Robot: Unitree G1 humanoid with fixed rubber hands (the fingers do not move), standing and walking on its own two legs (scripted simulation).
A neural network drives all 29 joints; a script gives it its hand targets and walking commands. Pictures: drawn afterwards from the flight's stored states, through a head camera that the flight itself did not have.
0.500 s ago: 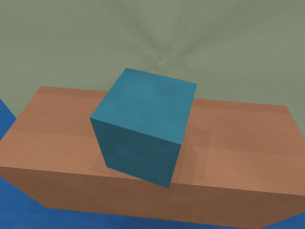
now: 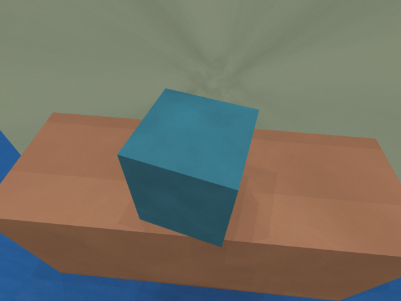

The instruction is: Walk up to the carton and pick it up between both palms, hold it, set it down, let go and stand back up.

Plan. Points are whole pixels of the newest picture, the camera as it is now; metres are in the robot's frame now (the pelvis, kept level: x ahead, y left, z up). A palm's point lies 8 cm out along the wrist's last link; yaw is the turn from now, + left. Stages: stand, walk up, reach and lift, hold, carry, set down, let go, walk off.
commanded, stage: walk up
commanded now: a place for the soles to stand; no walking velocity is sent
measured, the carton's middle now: (194, 169) +0.43 +0.02 -0.03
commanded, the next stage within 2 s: none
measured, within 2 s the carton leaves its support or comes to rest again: neither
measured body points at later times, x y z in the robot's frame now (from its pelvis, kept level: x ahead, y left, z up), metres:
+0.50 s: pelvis +0.00 -0.02 -0.01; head +0.02 -0.01 +0.44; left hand +0.05 +0.27 -0.13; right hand +0.08 -0.28 -0.12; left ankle +0.00 +0.13 -0.73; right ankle +0.02 -0.09 -0.73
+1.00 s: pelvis +0.00 -0.03 -0.01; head +0.02 -0.02 +0.44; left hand +0.05 +0.26 -0.13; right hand +0.13 -0.29 -0.12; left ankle +0.00 +0.12 -0.73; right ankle +0.02 -0.09 -0.73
